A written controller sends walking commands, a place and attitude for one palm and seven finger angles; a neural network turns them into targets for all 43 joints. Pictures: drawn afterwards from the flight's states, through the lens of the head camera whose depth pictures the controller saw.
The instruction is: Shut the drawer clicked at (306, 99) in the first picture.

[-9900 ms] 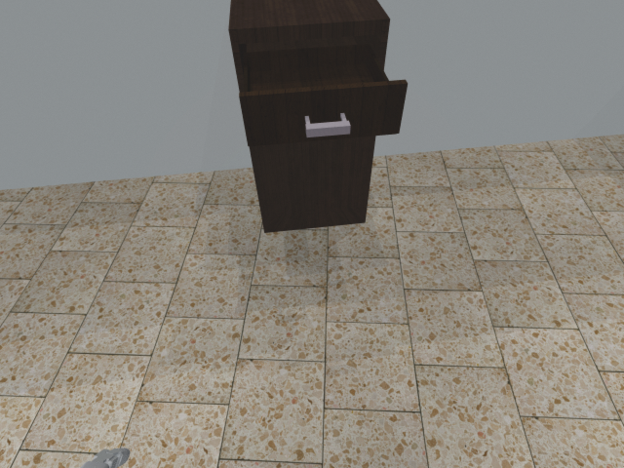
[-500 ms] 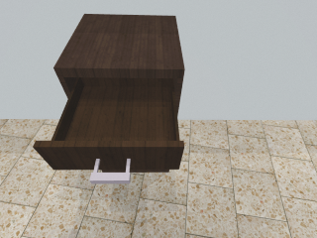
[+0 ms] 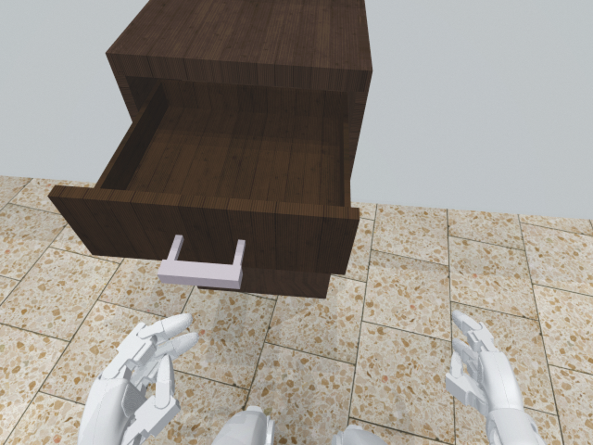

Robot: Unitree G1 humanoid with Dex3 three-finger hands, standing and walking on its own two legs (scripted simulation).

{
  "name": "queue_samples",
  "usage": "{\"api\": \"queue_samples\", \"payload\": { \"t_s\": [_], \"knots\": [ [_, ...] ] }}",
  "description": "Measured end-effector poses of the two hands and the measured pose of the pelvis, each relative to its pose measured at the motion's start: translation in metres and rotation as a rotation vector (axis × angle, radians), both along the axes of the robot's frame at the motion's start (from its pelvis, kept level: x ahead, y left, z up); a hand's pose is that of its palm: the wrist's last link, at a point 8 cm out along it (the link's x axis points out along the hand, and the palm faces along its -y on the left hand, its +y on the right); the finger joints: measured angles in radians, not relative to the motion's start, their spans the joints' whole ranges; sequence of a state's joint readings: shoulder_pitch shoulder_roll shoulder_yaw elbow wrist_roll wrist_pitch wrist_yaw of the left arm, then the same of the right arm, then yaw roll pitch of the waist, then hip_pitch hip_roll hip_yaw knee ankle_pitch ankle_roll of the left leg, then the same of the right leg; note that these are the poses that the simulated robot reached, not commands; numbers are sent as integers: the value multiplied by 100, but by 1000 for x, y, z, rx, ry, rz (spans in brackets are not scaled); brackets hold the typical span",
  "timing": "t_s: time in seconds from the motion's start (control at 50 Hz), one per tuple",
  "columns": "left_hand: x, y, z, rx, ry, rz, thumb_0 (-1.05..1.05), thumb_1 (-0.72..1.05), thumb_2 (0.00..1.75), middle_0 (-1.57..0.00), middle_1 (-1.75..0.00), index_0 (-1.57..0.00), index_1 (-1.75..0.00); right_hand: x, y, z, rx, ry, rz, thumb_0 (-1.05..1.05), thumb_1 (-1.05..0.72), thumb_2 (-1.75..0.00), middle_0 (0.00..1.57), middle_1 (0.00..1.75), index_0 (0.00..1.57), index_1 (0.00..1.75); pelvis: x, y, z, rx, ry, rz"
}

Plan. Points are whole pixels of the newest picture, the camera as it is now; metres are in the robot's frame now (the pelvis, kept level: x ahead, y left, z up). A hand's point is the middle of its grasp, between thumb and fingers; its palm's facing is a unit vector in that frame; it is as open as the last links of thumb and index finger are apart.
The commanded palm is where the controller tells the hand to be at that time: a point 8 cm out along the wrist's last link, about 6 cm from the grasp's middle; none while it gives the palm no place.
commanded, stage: raise the hand and make a fist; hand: left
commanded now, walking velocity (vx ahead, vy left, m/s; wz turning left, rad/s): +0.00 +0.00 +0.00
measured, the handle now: (205, 259) +0.34 +0.16 +0.05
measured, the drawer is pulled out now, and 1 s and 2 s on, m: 0.29 0.29 0.29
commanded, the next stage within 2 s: bring the fist close to the handle in 1.44 s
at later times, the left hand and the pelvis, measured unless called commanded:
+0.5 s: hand (179, 374) +0.18 +0.14 +0.10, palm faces +0.03 -1.00 -0.03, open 3.4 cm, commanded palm +0.13 +0.19 +0.10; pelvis +0.02 -0.01 +0.02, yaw +0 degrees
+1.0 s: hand (176, 375) +0.17 +0.13 +0.14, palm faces +0.02 -1.00 +0.01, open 3.2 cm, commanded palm +0.12 +0.18 +0.15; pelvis +0.02 +0.01 +0.03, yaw +0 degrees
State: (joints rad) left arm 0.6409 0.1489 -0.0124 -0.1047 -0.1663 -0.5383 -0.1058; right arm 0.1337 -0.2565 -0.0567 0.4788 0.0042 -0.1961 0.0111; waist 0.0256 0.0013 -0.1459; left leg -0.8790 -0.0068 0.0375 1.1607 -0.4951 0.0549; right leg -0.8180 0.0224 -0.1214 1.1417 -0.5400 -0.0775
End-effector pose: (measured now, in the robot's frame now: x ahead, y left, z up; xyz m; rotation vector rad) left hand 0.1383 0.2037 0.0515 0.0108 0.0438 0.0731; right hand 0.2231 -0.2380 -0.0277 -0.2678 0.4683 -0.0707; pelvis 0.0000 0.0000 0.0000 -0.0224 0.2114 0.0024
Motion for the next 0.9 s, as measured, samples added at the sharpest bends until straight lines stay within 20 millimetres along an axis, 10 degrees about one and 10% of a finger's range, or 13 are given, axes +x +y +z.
{"api": "queue_samples", "payload": {
  "t_s": [0.2,0.42,0.58,0.9],
  "knots": [
    [29,-11,23,16,9,-63,1,90,90,-68,-83,-68,-83,-13,25,-23,116,109,17,1,-90,-90,21,30,20,30,7,-17,8,-4,14,14],
    [26,-5,42,26,57,-25,1,90,90,-91,-107,-90,-107,-48,-14,-25,74,225,-129,1,-90,-90,21,30,20,30,22,-15,24,11,1,-1],
    [15,-15,55,3,19,-52,1,90,90,-107,-124,-106,-124,-34,-19,-10,46,150,-138,1,-90,-90,20,30,20,30,22,-7,24,9,-6,-4],
    [9,-19,81,-19,-25,-48,1,90,90,-135,-155,-135,-155,-4,39,15,132,32,-6,1,-90,-90,21,30,20,30,22,7,29,-9,-49,5]
  ]
}}
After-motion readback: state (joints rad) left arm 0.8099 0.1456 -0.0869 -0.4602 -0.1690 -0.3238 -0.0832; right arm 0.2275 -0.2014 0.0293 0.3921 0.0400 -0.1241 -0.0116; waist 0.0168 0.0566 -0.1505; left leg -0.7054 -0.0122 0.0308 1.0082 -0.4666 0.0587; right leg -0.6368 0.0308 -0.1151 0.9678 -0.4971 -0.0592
